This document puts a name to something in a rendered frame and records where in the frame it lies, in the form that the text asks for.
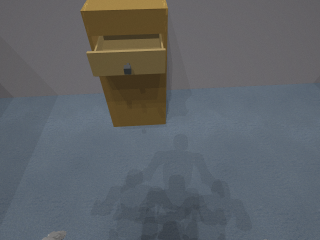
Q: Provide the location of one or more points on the handle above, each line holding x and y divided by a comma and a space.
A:
127, 69

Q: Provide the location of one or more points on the left robot hand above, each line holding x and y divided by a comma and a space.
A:
59, 235

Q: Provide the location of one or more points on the drawer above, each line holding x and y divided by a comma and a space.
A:
144, 52

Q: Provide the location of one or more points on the cabinet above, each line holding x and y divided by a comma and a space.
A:
132, 100

